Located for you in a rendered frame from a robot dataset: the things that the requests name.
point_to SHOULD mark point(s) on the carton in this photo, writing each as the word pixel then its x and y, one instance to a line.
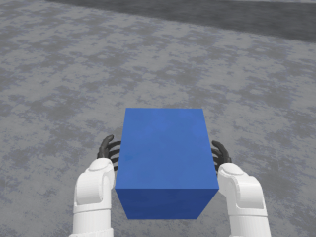
pixel 166 169

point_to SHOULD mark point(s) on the left robot forearm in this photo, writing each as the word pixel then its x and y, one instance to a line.
pixel 93 200

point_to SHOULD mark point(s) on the left robot hand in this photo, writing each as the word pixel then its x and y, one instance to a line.
pixel 104 150

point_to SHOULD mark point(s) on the right robot forearm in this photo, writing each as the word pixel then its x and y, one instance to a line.
pixel 245 202

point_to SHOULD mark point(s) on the right robot hand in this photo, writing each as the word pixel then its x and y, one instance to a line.
pixel 221 153

